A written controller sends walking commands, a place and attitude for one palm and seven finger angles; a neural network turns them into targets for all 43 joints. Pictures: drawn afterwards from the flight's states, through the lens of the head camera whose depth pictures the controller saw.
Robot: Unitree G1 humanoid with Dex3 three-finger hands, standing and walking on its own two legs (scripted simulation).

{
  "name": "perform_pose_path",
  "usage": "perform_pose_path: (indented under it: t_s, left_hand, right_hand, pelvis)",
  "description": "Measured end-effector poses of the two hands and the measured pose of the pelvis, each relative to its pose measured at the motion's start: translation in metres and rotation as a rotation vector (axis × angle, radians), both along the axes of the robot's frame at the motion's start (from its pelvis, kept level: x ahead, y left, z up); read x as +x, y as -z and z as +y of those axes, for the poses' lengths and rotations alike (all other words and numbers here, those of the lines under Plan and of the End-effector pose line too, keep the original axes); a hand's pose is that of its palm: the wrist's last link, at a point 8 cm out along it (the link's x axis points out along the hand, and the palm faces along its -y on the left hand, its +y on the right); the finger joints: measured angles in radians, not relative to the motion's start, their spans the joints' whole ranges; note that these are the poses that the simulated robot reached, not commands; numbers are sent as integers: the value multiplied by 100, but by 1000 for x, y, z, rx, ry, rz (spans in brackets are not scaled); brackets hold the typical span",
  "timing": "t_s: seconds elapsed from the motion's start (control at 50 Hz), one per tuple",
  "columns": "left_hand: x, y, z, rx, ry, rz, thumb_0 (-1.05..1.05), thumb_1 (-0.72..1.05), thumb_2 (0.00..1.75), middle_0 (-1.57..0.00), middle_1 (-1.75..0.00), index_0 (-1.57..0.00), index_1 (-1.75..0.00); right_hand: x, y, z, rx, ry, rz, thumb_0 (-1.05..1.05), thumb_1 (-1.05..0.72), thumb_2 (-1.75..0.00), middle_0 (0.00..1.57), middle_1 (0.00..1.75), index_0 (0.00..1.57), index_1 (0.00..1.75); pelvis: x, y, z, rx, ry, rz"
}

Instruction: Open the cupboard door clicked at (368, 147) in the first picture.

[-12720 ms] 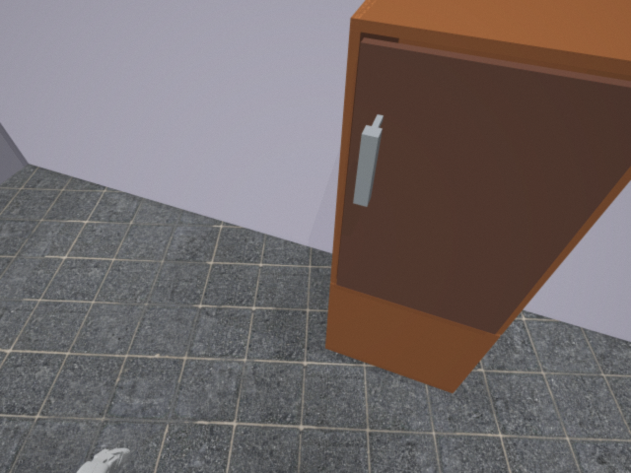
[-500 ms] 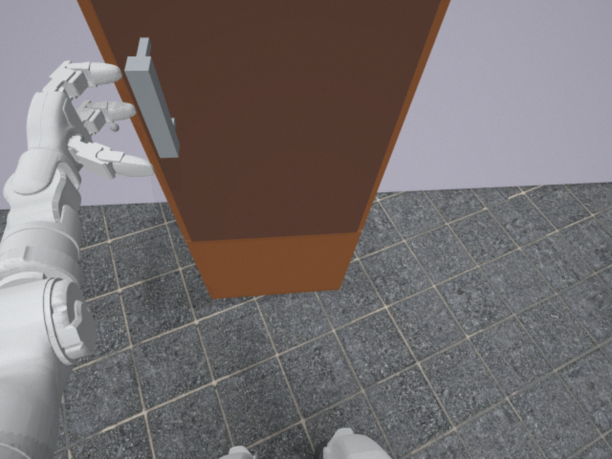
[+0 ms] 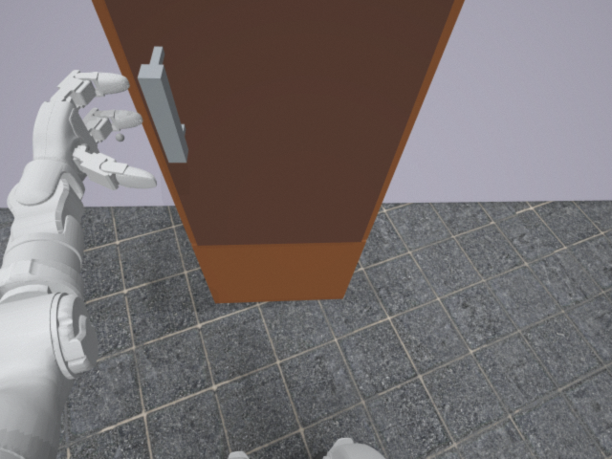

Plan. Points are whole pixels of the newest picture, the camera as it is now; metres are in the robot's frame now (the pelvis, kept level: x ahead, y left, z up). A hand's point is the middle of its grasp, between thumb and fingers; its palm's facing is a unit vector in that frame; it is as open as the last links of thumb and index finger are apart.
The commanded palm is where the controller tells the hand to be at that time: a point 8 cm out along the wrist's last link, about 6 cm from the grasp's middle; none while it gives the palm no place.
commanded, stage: slide the fingers in behind the handle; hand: left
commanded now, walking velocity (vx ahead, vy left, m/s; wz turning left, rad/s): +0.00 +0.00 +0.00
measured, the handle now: (168, 107) +0.55 +0.15 +0.12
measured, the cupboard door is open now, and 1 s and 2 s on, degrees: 0 0 0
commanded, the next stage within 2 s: close the thumb around the handle in 1.48 s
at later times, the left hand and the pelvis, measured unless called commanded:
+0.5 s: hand (155, 137) +0.50 +0.16 +0.11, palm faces -0.02 -1.00 -0.02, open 13.9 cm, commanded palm +0.47 +0.21 +0.12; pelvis +0.00 +0.00 +0.00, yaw +0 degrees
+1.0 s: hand (182, 136) +0.50 +0.13 +0.12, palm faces -0.03 -1.00 +0.00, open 13.9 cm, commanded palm +0.47 +0.18 +0.12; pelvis +0.00 -0.01 +0.00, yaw +0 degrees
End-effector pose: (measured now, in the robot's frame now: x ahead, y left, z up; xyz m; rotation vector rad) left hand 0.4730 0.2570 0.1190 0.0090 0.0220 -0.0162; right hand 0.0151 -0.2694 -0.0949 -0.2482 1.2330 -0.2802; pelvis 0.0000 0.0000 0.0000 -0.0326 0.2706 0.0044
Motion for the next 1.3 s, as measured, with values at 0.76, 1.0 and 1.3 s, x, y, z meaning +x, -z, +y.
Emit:
perform_pose_path:
  t_s: [0.76,1.0,1.3]
  left_hand:
    - [7,3,-61,-12,5,19,-1,-50,30,-30,-120,-30,-120]
    - [4,2,-74,-4,13,-4,-1,-50,30,-30,-120,-30,-120]
    - [1,2,-76,14,-12,-10,-1,-50,30,-29,-120,-26,-120]
  right_hand:
    - [-26,8,2,49,37,20,1,-90,-90,20,30,20,30]
    - [-22,11,2,65,22,17,1,-90,-90,20,30,20,30]
    - [-11,14,4,83,4,-4,1,-90,-90,20,30,20,30]
  pelvis:
    - [-3,0,-7,16,17,-9]
    - [-4,0,-8,17,7,-10]
    - [-1,0,-9,20,5,-14]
